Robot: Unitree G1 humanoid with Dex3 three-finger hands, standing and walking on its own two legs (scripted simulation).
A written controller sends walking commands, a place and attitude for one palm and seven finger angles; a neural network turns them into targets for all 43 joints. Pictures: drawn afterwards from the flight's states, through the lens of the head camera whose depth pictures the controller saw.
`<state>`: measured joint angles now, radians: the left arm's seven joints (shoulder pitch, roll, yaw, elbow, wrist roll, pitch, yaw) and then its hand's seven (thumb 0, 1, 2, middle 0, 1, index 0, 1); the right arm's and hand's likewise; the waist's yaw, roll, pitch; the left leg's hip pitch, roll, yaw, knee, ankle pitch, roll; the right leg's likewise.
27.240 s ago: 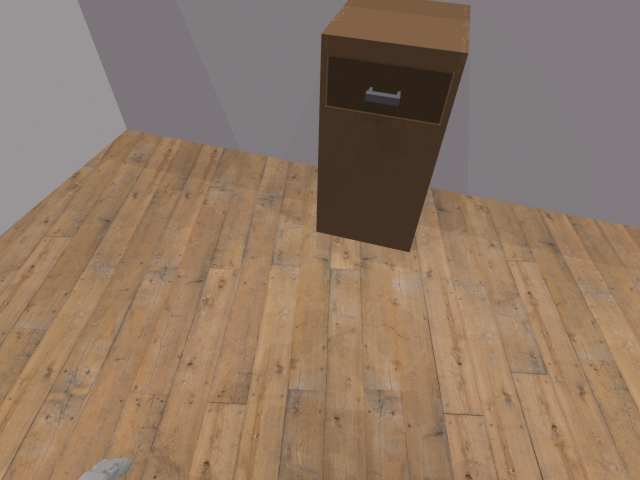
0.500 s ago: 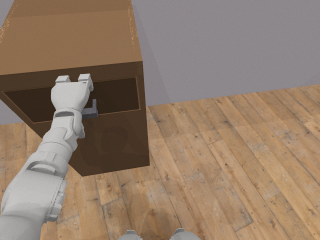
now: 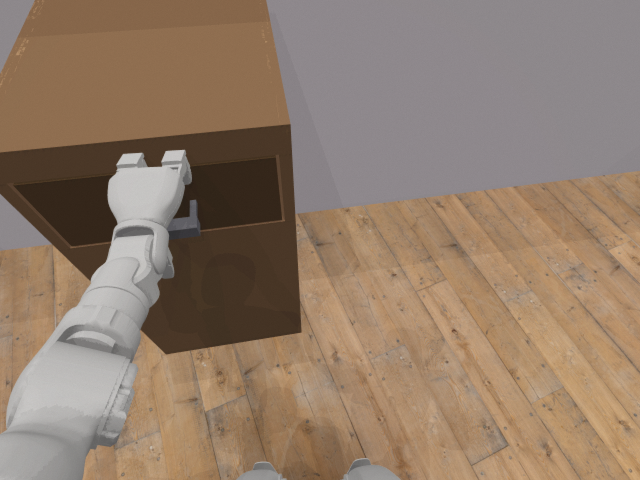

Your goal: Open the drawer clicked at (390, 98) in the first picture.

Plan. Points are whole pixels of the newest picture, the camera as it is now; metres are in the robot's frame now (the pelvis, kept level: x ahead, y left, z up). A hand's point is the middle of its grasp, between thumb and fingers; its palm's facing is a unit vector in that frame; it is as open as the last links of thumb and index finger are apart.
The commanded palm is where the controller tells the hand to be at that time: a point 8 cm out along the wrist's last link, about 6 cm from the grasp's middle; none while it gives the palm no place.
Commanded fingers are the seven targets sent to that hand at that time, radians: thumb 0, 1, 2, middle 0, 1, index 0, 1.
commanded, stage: re-aim the fingers above the handle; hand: left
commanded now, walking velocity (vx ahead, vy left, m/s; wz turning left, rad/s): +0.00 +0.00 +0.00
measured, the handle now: (165, 219) +0.51 +0.22 -0.04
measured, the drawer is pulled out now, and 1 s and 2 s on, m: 0.00 0.00 0.00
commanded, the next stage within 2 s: lower the fingers behind the handle in 0.32 s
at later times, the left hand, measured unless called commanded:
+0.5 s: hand (162, 215) +0.47 +0.20 +0.02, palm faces +0.03 +0.02 -1.00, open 13.6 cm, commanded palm +0.46 +0.25 +0.05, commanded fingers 0.00 -0.50 0.30 -0.30 -1.20 -0.30 -1.20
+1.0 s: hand (163, 215) +0.47 +0.20 +0.02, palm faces +0.05 +0.03 -1.00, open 13.6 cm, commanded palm +0.46 +0.25 +0.01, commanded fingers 0.00 -0.50 0.30 -0.30 -1.20 -0.30 -1.20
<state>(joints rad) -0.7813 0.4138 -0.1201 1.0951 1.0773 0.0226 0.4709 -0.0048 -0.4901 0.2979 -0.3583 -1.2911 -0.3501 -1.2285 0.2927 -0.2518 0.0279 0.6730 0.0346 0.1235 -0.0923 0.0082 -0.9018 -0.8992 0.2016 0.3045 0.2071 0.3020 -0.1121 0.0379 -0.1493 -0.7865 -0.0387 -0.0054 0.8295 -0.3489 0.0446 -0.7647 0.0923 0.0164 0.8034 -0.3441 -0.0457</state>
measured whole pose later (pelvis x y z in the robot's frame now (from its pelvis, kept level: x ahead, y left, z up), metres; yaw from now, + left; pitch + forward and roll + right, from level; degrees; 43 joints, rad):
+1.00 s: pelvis -0.02 -0.01 -0.02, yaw +1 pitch +19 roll -1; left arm -0.89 0.44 -0.14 1.17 1.07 0.05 0.46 0.00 -0.49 0.30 -0.35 -1.30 -0.32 -1.31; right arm 0.31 -0.26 0.05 0.66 0.03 0.10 -0.11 0.01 -0.90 -0.90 0.20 0.30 0.21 0.30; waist -0.14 0.03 -0.17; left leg -0.91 -0.04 -0.02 0.93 -0.36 0.04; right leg -0.89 0.09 -0.01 0.90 -0.36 -0.05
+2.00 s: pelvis -0.04 +0.01 -0.04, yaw +1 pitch +21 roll -2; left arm -0.95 0.43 -0.22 1.08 1.06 0.16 0.41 0.00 -0.49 0.30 -0.34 -1.33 -0.30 -1.33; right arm 0.25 -0.24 0.08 0.66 0.03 0.11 -0.15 0.01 -0.90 -0.90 0.20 0.30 0.21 0.30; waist -0.14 0.03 -0.18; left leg -1.05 -0.06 -0.01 1.05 -0.37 0.06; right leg -1.02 0.07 -0.01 1.02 -0.38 -0.03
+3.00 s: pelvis -0.01 +0.01 +0.00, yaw +0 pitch +18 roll -1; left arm -0.81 0.42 -0.14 1.10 1.06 0.04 0.47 0.00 -0.49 0.30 -0.37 -1.29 -0.35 -1.23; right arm 0.29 -0.25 0.04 0.67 0.04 0.11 -0.11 0.01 -0.90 -0.90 0.20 0.30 0.21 0.30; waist -0.12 0.04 -0.15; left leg -0.83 -0.04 0.00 0.86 -0.35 0.05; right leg -0.80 0.09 0.01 0.82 -0.34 -0.03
